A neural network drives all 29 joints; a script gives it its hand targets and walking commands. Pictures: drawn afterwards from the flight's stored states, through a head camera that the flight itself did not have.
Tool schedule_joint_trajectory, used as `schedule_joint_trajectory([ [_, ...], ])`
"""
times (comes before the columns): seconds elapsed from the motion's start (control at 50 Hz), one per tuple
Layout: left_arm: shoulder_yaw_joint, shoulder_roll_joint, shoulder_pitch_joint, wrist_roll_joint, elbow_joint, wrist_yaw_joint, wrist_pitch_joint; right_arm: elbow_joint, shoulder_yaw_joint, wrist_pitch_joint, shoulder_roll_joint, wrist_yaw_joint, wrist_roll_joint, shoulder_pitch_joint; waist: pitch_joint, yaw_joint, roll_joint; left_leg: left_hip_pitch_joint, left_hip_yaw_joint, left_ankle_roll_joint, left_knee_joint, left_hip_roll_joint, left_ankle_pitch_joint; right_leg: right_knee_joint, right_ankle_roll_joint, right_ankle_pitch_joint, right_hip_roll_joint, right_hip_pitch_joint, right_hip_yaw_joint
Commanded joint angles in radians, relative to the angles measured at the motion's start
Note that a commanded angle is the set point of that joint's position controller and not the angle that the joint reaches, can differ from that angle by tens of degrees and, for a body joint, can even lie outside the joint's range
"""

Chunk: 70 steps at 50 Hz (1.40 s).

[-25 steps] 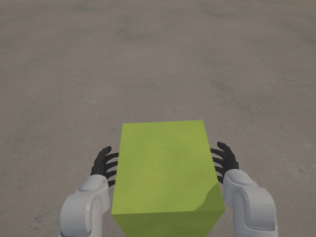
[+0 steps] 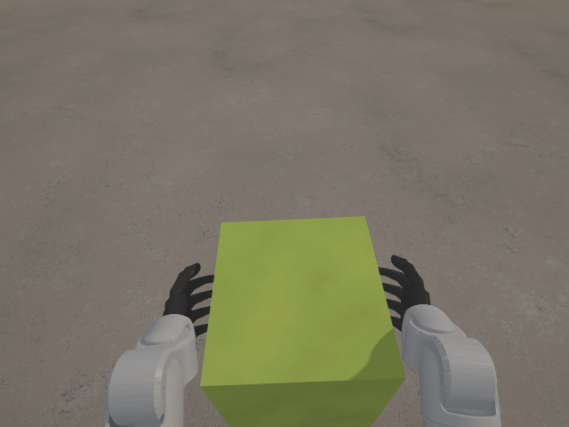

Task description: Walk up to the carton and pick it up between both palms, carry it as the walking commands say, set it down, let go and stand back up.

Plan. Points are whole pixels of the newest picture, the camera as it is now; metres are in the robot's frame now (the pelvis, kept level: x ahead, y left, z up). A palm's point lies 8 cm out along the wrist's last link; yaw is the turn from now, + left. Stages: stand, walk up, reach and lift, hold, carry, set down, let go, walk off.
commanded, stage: carry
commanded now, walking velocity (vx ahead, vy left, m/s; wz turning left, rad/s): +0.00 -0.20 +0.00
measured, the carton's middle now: (297, 330) +0.27 -0.01 +0.02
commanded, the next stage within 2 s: none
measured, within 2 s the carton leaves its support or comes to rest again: neither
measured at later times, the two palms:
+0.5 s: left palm (180, 322) +0.25 +0.14 +0.09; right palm (413, 313) +0.25 -0.15 +0.10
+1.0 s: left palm (182, 316) +0.25 +0.14 +0.09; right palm (412, 310) +0.26 -0.15 +0.09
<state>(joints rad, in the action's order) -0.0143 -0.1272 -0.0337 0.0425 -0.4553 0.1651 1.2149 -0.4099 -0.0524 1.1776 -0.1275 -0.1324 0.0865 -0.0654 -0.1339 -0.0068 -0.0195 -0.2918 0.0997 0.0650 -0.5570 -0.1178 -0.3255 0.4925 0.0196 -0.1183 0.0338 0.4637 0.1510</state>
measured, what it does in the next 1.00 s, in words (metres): stands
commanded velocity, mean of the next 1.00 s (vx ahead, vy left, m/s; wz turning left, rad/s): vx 0.00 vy -0.20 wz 0.00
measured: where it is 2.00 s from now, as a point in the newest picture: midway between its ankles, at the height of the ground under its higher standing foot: outside the picture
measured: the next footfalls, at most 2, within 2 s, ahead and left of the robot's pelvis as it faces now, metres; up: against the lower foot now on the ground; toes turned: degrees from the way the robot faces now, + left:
none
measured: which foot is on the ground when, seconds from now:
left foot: down 0.00-1.00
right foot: down 0.00-1.00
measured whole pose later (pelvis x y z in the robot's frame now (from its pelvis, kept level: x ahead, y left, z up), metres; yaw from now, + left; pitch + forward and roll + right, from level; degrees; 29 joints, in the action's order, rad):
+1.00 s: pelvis +0.01 +0.00 +0.00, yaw +0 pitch +4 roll +0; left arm -0.01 -0.13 -0.04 0.04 -0.46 0.16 1.21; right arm -0.42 -0.05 1.18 -0.13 -0.14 0.09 -0.07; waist -0.12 -0.01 0.00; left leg -0.27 0.11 0.07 -0.54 -0.13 -0.32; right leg 0.50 0.05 -0.13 0.03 0.46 0.15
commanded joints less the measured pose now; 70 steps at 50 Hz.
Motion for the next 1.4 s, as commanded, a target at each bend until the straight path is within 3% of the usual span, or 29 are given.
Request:
schedule_joint_trajectory([
  [0.0,0.59,-0.822,-0.421,-0.25,-0.157,-0.11,-0.04,-0.15,0.636,0.006,-0.835,0.111,-0.354,-0.354,-0.134,-0.002,0.016,0.126,-0.02,-0.062,0.122,-0.088,-0.11,-0.173,0.181,0.008,-0.114,-0.079,-0.109],
  [0.06,0.593,-0.821,-0.421,-0.25,-0.153,-0.109,-0.039,-0.15,0.63,0.008,-0.83,0.11,-0.354,-0.368,-0.12,0.013,0.15,0.063,-0.121,-0.075,0.126,-0.181,-0.113,-0.021,0.124,-0.042,-0.132,-0.089,-0.132],
  [0.14,0.583,-0.812,-0.415,-0.25,-0.146,-0.109,-0.038,-0.153,0.637,0.01,-0.825,0.11,-0.35,-0.369,-0.12,0.009,-0.055,0.019,0.031,-0.036,0.024,-0.056,-0.136,-0.196,0.128,0.031,-0.168,-0.132,-0.195],
  [0.18,0.587,-0.815,-0.415,-0.25,-0.154,-0.109,-0.04,-0.156,0.636,0.007,-0.827,0.11,-0.352,-0.363,-0.14,0.001,-0.068,0.081,0.054,-0.042,0.06,-0.029,-0.113,-0.233,0.162,0.025,-0.153,-0.123,-0.159],
  [0.24,0.594,-0.819,-0.422,-0.248,-0.161,-0.108,-0.041,-0.155,0.629,0.005,-0.825,0.11,-0.353,-0.351,-0.124,-0.001,0.097,0.142,-0.074,-0.077,0.169,-0.135,-0.11,-0.104,0.182,0.017,-0.1,-0.065,-0.082],
  [0.28,0.591,-0.816,-0.415,-0.246,-0.145,-0.108,-0.037,-0.157,0.628,0.009,-0.821,0.11,-0.354,-0.374,-0.108,0.015,0.185,0.052,-0.147,-0.085,0.127,-0.204,-0.11,0.02,0.108,-0.073,-0.138,-0.079,-0.139],
  [0.32,0.584,-0.818,-0.407,-0.247,-0.133,-0.11,-0.036,-0.153,0.632,0.012,-0.818,0.109,-0.35,-0.381,-0.094,0.025,0.118,-0.032,-0.084,-0.058,0.069,-0.164,-0.132,-0.046,0.08,-0.101,-0.154,-0.133,-0.168],
  [0.36,0.576,-0.808,-0.411,-0.247,-0.137,-0.11,-0.036,-0.157,0.637,0.011,-0.817,0.109,-0.348,-0.372,-0.113,0.009,-0.1,-0.009,0.058,-0.03,-0.006,-0.033,-0.148,-0.225,0.12,0.036,-0.182,-0.149,-0.217],
  [0.38,0.579,-0.809,-0.407,-0.247,-0.14,-0.11,-0.038,-0.159,0.637,0.009,-0.817,0.109,-0.348,-0.368,-0.13,0.006,-0.125,0.021,0.083,-0.031,0.007,0.0,-0.147,-0.265,0.14,0.035,-0.184,-0.151,-0.211],
  [0.46,0.594,-0.825,-0.423,-0.249,-0.161,-0.109,-0.042,-0.164,0.63,0.003,-0.829,0.11,-0.356,-0.352,-0.127,-0.003,0.112,0.165,-0.085,-0.082,0.191,-0.144,-0.095,-0.091,0.186,0.028,-0.091,-0.057,-0.064],
  [0.5,0.591,-0.819,-0.415,-0.246,-0.145,-0.11,-0.038,-0.166,0.628,0.008,-0.823,0.11,-0.357,-0.38,-0.099,0.016,0.222,0.046,-0.18,-0.096,0.135,-0.232,-0.094,0.065,0.09,-0.104,-0.143,-0.063,-0.144],
  [0.54,0.582,-0.82,-0.406,-0.246,-0.129,-0.111,-0.036,-0.159,0.632,0.012,-0.819,0.11,-0.351,-0.39,-0.079,0.029,0.147,-0.059,-0.102,-0.059,0.072,-0.182,-0.135,-0.02,0.062,-0.135,-0.158,-0.134,-0.171],
  [0.58,0.572,-0.81,-0.415,-0.248,-0.131,-0.112,-0.036,-0.159,0.638,0.012,-0.819,0.109,-0.347,-0.375,-0.105,0.011,-0.131,-0.053,0.07,-0.022,-0.042,-0.023,-0.164,-0.238,0.103,0.032,-0.202,-0.168,-0.25],
  [0.6,0.575,-0.815,-0.41,-0.249,-0.137,-0.112,-0.037,-0.164,0.641,0.009,-0.82,0.108,-0.348,-0.368,-0.138,0.006,-0.181,-0.021,0.104,-0.022,-0.043,0.022,-0.18,-0.29,0.124,0.061,-0.213,-0.185,-0.255],
  [0.68,0.593,-0.838,-0.418,-0.252,-0.161,-0.113,-0.045,-0.169,0.638,0.0,-0.845,0.111,-0.359,-0.344,-0.152,-0.008,0.058,0.199,-0.032,-0.073,0.184,-0.106,-0.053,-0.138,0.2,0.069,-0.09,-0.075,-0.054],
  [0.72,0.593,-0.828,-0.417,-0.248,-0.155,-0.112,-0.043,-0.18,0.632,0.003,-0.836,0.112,-0.363,-0.377,-0.107,0.011,0.234,0.089,-0.192,-0.1,0.161,-0.243,-0.071,0.075,0.11,-0.089,-0.137,-0.047,-0.128],
  [0.78,0.58,-0.825,-0.404,-0.247,-0.126,-0.113,-0.036,-0.162,0.634,0.012,-0.823,0.11,-0.351,-0.39,-0.071,0.03,0.133,-0.073,-0.085,-0.05,0.062,-0.174,-0.124,-0.036,0.056,-0.132,-0.16,-0.146,-0.174],
  [0.82,0.571,-0.814,-0.412,-0.249,-0.132,-0.114,-0.036,-0.162,0.64,0.011,-0.823,0.11,-0.348,-0.37,-0.114,0.008,-0.157,-0.051,0.081,-0.017,-0.051,-0.008,-0.168,-0.248,0.105,0.073,-0.208,-0.18,-0.258],
  [0.84,0.577,-0.823,-0.408,-0.251,-0.138,-0.114,-0.038,-0.168,0.642,0.008,-0.828,0.109,-0.35,-0.363,-0.151,0.004,-0.183,-0.019,0.106,-0.02,-0.039,0.023,-0.18,-0.285,0.122,0.091,-0.22,-0.204,-0.256],
  [0.92,0.593,-0.844,-0.416,-0.253,-0.162,-0.114,-0.046,-0.174,0.639,0.0,-0.85,0.112,-0.361,-0.343,-0.154,-0.007,0.069,0.201,-0.048,-0.073,0.193,-0.122,-0.053,-0.121,0.198,0.08,-0.09,-0.074,-0.053],
  [0.96,0.593,-0.834,-0.416,-0.25,-0.155,-0.114,-0.043,-0.18,0.633,0.004,-0.841,0.113,-0.363,-0.376,-0.108,0.012,0.23,0.087,-0.192,-0.097,0.155,-0.247,-0.054,0.075,0.103,-0.09,-0.14,-0.049,-0.131],
  [1.0,0.584,-0.832,-0.4,-0.248,-0.133,-0.114,-0.039,-0.171,0.636,0.01,-0.831,0.112,-0.355,-0.387,-0.086,0.027,0.179,-0.024,-0.131,-0.069,0.098,-0.214,-0.102,0.017,0.063,-0.134,-0.154,-0.11,-0.16],
  [1.06,0.574,-0.823,-0.412,-0.252,-0.139,-0.116,-0.039,-0.172,0.644,0.009,-0.834,0.111,-0.352,-0.37,-0.135,0.007,-0.165,-0.041,0.083,-0.015,-0.05,-0.004,-0.167,-0.248,0.108,0.109,-0.212,-0.197,-0.259],
  [1.08,0.579,-0.83,-0.407,-0.254,-0.145,-0.115,-0.041,-0.175,0.646,0.007,-0.838,0.11,-0.354,-0.36,-0.162,0.004,-0.177,-0.008,0.103,-0.02,-0.024,0.019,-0.171,-0.275,0.124,0.11,-0.217,-0.214,-0.244],
  [1.16,0.593,-0.843,-0.413,-0.252,-0.164,-0.114,-0.047,-0.177,0.638,0.0,-0.85,0.113,-0.36,-0.341,-0.141,-0.004,0.105,0.184,-0.084,-0.075,0.204,-0.153,-0.064,-0.085,0.187,0.068,-0.093,-0.065,-0.056],
  [1.2,0.593,-0.836,-0.412,-0.251,-0.152,-0.115,-0.043,-0.181,0.634,0.005,-0.841,0.114,-0.361,-0.374,-0.105,0.015,0.226,0.071,-0.188,-0.094,0.143,-0.248,-0.042,0.074,0.09,-0.102,-0.142,-0.054,-0.134],
  [1.24,0.585,-0.836,-0.399,-0.251,-0.134,-0.115,-0.04,-0.173,0.637,0.01,-0.834,0.113,-0.355,-0.381,-0.091,0.026,0.154,-0.023,-0.108,-0.059,0.081,-0.198,-0.08,-0.012,0.059,-0.113,-0.154,-0.128,-0.159],
  [1.3,0.578,-0.828,-0.41,-0.255,-0.145,-0.116,-0.042,-0.176,0.645,0.007,-0.839,0.112,-0.354,-0.364,-0.151,0.005,-0.157,-0.023,0.078,-0.015,-0.034,-0.007,-0.16,-0.235,0.109,0.135,-0.212,-0.209,-0.25],
  [1.38,0.59,-0.845,-0.41,-0.253,-0.158,-0.116,-0.046,-0.179,0.642,0.001,-0.85,0.114,-0.36,-0.341,-0.15,-0.007,0.052,0.179,-0.039,-0.067,0.178,-0.113,-0.056,-0.123,0.182,0.078,-0.102,-0.084,-0.068],
])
